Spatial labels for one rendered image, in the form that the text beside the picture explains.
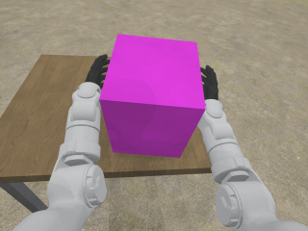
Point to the robot left hand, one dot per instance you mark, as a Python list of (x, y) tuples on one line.
[(96, 70)]

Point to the table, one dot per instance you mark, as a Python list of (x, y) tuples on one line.
[(32, 129)]

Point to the robot right hand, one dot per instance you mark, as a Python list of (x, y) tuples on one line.
[(210, 86)]

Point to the robot left forearm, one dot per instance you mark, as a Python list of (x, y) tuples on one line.
[(81, 140)]

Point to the robot right forearm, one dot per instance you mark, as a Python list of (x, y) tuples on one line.
[(227, 159)]

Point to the left robot upper arm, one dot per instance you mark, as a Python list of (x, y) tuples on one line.
[(73, 193)]

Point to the right robot upper arm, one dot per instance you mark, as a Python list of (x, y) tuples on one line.
[(248, 206)]

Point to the carton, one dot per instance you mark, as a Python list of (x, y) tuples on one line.
[(152, 97)]

